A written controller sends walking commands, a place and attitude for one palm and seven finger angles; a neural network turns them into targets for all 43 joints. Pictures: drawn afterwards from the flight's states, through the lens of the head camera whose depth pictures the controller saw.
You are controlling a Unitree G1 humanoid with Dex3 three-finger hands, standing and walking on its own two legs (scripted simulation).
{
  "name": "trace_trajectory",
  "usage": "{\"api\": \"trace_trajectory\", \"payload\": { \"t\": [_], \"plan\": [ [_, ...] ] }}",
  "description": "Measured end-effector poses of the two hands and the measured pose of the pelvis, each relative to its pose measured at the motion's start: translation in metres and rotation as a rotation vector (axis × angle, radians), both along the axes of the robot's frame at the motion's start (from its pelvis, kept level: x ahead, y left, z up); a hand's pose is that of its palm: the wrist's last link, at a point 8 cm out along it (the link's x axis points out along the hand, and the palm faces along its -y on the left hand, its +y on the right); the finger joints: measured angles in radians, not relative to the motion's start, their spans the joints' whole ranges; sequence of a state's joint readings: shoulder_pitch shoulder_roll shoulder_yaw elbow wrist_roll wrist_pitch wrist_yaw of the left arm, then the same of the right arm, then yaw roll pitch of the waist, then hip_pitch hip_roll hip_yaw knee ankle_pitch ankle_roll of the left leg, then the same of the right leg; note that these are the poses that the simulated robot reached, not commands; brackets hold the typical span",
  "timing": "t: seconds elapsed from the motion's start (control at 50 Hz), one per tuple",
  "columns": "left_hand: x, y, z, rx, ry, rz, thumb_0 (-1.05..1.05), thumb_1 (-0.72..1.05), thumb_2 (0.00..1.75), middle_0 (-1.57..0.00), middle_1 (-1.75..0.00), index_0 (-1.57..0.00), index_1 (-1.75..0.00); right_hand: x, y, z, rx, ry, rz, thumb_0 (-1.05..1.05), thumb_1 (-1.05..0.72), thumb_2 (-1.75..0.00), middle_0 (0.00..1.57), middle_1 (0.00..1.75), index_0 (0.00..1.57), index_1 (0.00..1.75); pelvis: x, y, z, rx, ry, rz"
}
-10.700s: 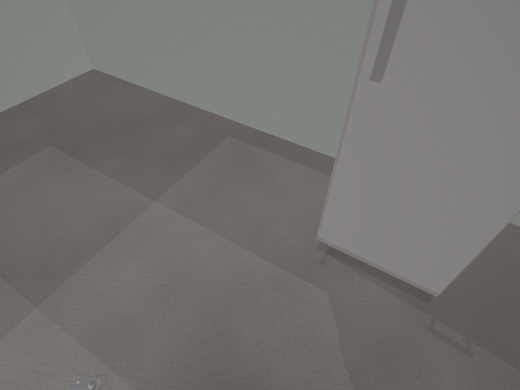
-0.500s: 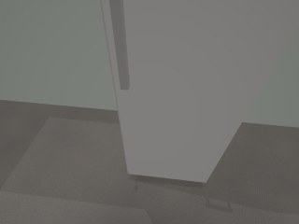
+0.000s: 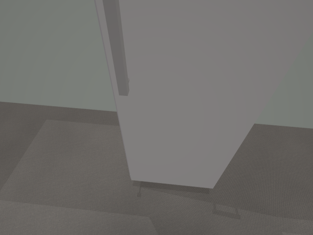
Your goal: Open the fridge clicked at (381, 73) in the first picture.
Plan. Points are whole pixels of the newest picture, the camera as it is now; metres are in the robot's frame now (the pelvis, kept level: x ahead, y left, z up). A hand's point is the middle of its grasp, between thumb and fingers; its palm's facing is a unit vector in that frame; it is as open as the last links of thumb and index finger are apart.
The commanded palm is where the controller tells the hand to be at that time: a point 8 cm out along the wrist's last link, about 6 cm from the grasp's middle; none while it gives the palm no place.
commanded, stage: look again from close up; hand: left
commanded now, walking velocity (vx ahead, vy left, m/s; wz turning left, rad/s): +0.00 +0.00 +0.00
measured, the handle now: (120, 48) +0.51 +0.13 +0.23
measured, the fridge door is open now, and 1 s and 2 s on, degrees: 0 0 0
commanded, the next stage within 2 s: raise the hand to about handle height in 0.58 s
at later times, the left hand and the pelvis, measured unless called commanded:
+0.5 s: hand out of the picture +0.09 +0.23 -0.16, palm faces -0.03 -0.95 -0.32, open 7.4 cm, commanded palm none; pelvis +0.02 +0.00 +0.00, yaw +0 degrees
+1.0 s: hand (76, 200) +0.20 +0.21 +0.00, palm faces +0.00 -0.99 -0.12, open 8.1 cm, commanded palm +0.14 +0.27 -0.01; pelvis +0.00 -0.04 -0.04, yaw +2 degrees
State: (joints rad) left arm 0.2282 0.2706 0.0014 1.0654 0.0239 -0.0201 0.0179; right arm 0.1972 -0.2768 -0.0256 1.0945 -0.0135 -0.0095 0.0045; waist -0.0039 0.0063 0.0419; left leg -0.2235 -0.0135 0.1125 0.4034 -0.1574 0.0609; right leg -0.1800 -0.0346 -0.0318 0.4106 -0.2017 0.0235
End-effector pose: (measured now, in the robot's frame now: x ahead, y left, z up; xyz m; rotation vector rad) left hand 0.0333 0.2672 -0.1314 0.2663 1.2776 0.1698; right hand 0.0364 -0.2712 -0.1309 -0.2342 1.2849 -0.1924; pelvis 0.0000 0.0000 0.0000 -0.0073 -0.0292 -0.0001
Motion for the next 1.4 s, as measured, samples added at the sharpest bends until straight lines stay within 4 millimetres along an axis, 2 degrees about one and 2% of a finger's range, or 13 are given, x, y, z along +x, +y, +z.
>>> {"api": "trace_trajectory", "payload": {
  "t": [0.34,0.7,0.74,0.78,0.84,0.9,0.96,1.06,1.1,1.16,1.24,1.34,1.4],
  "plan": [
    [0.049,0.008,0.011,0.026,-0.061,-0.032,0.00,0.91,0.90,-0.20,-0.30,-0.20,-0.30,0.045,-0.011,0.009,-0.021,-0.048,0.038,0.01,-0.91,-0.90,0.20,0.30,0.20,0.30,0.017,-0.003,0.003,0.003,0.003,0.003],
    [0.048,0.007,0.011,0.038,-0.023,-0.011,0.01,0.91,0.90,-0.20,-0.30,-0.20,-0.30,0.064,-0.014,0.009,-0.018,-0.050,0.057,0.01,-0.91,-0.90,0.20,0.30,0.20,0.30,0.030,-0.006,0.005,0.006,0.011,0.004],
    [0.069,0.011,0.030,0.016,-0.224,0.114,0.01,0.90,0.90,-0.20,-0.30,-0.21,-0.30,0.070,-0.012,0.011,-0.040,-0.124,0.073,0.01,-0.91,-0.90,0.20,0.30,0.20,0.30,0.029,-0.008,0.002,0.010,-0.003,0.015],
    [0.099,0.014,0.069,0.035,-0.511,0.126,0.02,0.89,0.89,-0.21,-0.31,-0.21,-0.30,0.080,-0.005,0.015,-0.029,-0.232,0.122,0.01,-0.91,-0.90,0.20,0.30,0.20,0.30,0.029,-0.011,0.000,0.020,-0.004,0.031],
    [0.138,0.010,0.128,0.018,-0.891,0.082,0.02,0.86,0.88,-0.21,-0.33,-0.21,-0.32,0.099,0.007,0.022,0.021,-0.391,0.156,0.01,-0.91,-0.90,0.20,0.30,0.20,0.30,0.025,-0.017,-0.004,0.015,0.004,0.054],
    [0.159,0.002,0.159,-0.040,-1.152,-0.022,0.01,0.82,0.86,-0.21,-0.36,-0.21,-0.35,0.119,0.013,0.030,0.054,-0.528,0.173,0.01,-0.91,-0.90,0.20,0.30,0.20,0.30,0.017,-0.026,-0.013,0.007,0.046,0.052],
    [0.156,-0.006,0.153,-0.117,-1.232,-0.156,0.01,0.77,0.84,-0.21,-0.39,-0.21,-0.39,0.136,0.012,0.034,0.069,-0.637,0.195,0.01,-0.91,-0.90,0.20,0.30,0.20,0.30,0.007,-0.034,-0.026,0.005,0.094,0.037],
    [0.118,0.006,0.125,-0.212,-1.153,-0.225,0.01,0.65,0.79,-0.22,-0.46,-0.22,-0.46,0.155,-0.002,0.039,0.031,-0.744,0.246,0.01,-0.90,-0.90,0.20,0.30,0.21,0.30,0.000,-0.045,-0.046,0.000,0.138,0.028],
    [0.103,0.018,0.129,-0.196,-1.194,-0.157,0.01,0.61,0.77,-0.23,-0.49,-0.23,-0.49,0.158,-0.008,0.041,0.005,-0.754,0.265,0.01,-0.90,-0.90,0.20,0.30,0.21,0.30,0.000,-0.047,-0.049,-0.011,0.129,0.037],
    [0.094,0.029,0.150,-0.134,-1.330,-0.091,0.01,0.54,0.75,-0.23,-0.53,-0.23,-0.53,0.160,-0.011,0.041,-0.029,-0.749,0.299,0.01,-0.91,-0.90,0.20,0.30,0.20,0.30,0.002,-0.046,-0.050,-0.031,0.104,0.057],
    [0.108,0.029,0.169,-0.150,-1.397,-0.122,0.01,0.44,0.71,-0.23,-0.59,-0.23,-0.59,0.158,-0.008,0.040,-0.042,-0.743,0.303,0.01,-0.91,-0.90,0.20,0.30,0.20,0.30,0.001,-0.043,-0.047,-0.046,0.076,0.073],
    [0.147,0.016,0.174,-0.246,-1.236,-0.263,0.01,0.33,0.66,-0.24,-0.67,-0.24,-0.66,0.148,0.005,0.042,-0.016,-0.755,0.252,0.02,-0.91,-0.90,0.20,0.30,0.20,0.30,-0.001,-0.035,-0.039,-0.041,0.067,0.057],
    [0.161,0.018,0.194,-0.225,-1.239,-0.303,0.01,0.26,0.63,-0.25,-0.71,-0.25,-0.71,0.140,0.015,0.046,0.007,-0.766,0.219,0.02,-0.90,-0.90,0.20,0.30,0.20,0.30,0.003,-0.030,-0.033,-0.034,0.064,0.039]
  ]
}}
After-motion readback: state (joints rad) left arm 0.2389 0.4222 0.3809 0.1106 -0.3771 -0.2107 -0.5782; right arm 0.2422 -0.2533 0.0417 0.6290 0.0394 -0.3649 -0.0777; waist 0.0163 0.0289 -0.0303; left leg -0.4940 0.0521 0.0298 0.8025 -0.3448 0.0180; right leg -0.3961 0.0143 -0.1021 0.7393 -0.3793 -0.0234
